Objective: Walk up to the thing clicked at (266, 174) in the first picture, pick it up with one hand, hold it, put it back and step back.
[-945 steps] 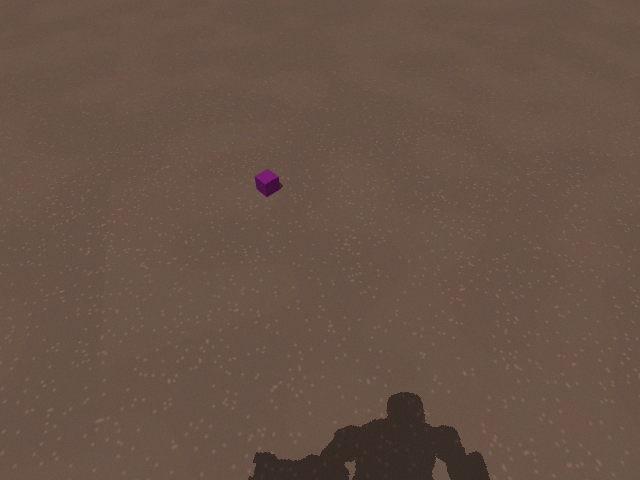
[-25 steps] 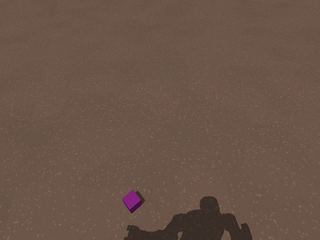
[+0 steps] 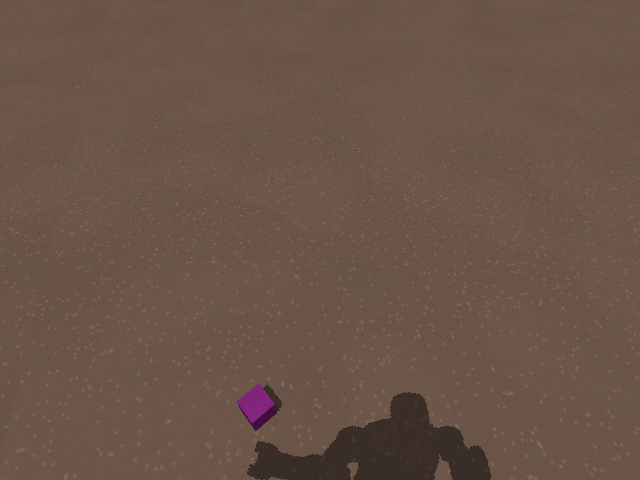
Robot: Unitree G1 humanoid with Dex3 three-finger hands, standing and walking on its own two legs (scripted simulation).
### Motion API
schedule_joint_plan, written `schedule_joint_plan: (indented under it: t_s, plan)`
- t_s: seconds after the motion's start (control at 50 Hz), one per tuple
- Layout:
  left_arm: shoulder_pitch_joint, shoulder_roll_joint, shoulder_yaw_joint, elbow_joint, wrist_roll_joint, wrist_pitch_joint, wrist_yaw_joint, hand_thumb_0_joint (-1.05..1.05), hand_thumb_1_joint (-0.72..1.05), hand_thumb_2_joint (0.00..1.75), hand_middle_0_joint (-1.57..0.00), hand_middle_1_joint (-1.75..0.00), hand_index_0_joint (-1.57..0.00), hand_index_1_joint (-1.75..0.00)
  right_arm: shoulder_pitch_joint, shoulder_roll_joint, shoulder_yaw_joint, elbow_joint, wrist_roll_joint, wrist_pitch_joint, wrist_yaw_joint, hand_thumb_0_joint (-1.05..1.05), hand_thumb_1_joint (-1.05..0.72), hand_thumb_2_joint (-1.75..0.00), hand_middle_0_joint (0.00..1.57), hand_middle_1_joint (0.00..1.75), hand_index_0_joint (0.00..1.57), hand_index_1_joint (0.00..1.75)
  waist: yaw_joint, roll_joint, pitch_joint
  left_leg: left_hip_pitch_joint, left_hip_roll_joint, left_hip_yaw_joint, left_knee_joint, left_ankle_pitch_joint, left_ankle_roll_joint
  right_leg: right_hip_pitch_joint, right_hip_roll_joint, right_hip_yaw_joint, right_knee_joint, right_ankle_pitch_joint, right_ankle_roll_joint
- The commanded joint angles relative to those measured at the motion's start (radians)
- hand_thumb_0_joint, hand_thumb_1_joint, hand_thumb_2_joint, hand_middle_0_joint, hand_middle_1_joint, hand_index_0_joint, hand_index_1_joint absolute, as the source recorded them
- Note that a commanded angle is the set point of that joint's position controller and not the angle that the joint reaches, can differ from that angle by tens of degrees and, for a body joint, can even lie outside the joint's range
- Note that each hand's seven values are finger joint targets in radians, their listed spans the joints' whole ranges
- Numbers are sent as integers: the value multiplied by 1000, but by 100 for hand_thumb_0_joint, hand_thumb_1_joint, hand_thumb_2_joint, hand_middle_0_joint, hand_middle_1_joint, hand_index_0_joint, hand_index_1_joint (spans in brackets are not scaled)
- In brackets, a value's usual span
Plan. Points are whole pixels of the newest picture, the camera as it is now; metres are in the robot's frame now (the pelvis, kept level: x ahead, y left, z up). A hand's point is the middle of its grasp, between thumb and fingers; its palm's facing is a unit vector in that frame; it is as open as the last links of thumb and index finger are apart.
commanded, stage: walk up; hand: left
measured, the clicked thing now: (257, 407) +0.44 +0.21 -0.74
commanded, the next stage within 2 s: stand in 0.50 s
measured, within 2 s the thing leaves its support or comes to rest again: neither
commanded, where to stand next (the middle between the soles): +0.05 -0.01 m, yaw -1 degrees
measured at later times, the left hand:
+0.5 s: hand out of the picture +0.07 +0.26 -0.15, palm faces -0.03 -0.93 -0.36, open 7.4 cm
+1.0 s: hand out of the picture +0.05 +0.23 -0.15, palm faces -0.04 -0.94 -0.33, open 7.4 cm
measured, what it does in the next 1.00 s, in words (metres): stands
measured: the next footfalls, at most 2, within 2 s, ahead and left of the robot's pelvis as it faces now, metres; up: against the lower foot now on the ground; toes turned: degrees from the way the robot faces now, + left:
left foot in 1.82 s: -0.08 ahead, +0.14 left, +0.00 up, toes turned -1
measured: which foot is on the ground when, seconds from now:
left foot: down 0.00-1.00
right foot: down 0.00-1.00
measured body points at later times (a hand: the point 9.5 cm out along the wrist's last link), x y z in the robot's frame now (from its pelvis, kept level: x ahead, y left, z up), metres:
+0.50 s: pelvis +0.00 +0.00 +0.00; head +0.00 +0.00 +0.45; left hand +0.07 +0.31 -0.12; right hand +0.07 -0.30 -0.13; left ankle -0.03 +0.10 -0.74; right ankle +0.00 -0.13 -0.74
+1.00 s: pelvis -0.02 -0.02 +0.00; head -0.02 -0.02 +0.45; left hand +0.05 +0.28 -0.13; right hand +0.05 -0.31 -0.13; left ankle -0.03 +0.10 -0.74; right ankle +0.00 -0.13 -0.74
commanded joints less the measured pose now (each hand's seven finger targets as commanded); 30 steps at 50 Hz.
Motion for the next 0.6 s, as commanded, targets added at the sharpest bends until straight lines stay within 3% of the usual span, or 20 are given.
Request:
schedule_joint_plan:
  t_s: [0.0,0.1,0.34,0.46,0.5,0.58]
  plan:
    - [-40,212,44,-45,-2,-21,18,0,90,90,-20,-30,-20,-30,-42,-228,-46,-53,4,-25,-20,0,-90,-90,20,30,20,30,-4,39,-115,-14,144,-97,-62,304,11,95,-96,76,-40,274,-51]
    - [-47,209,43,-31,-1,-20,17,0,90,90,-20,-30,-20,-30,-57,-220,-43,-47,1,-24,-19,0,-90,-90,20,30,20,30,-1,26,-82,-33,143,-94,-89,231,10,74,-93,82,-61,240,-43]
    - [-53,205,43,-16,1,-21,14,0,90,90,-20,-30,-20,-30,-53,-226,-46,-27,-1,-27,-19,0,-90,-90,20,30,20,30,-5,30,-73,-32,145,-95,-114,186,8,64,-90,86,-75,203,-42]
    - [-42,205,42,-12,2,-21,13,0,90,90,-20,-30,-20,-30,-42,-223,-45,-26,0,-28,-19,0,-90,-90,20,30,20,30,-3,16,-82,-23,146,-94,-112,193,12,70,-92,87,-77,210,-39]
    - [-41,187,34,-7,-7,-11,12,0,90,90,-20,-30,-20,-30,-40,-222,-31,-16,4,-38,-27,0,-90,-90,20,30,20,30,-8,2,-88,-6,169,-105,-104,346,-2,73,-102,88,-79,276,-34]
    - [-30,192,33,1,-8,-6,12,0,90,90,-20,-30,-20,-30,-46,-224,-27,-6,4,-42,-31,0,-90,-90,20,30,20,30,-8,5,-99,10,167,-101,-104,305,-4,71,-104,90,-93,243,-34]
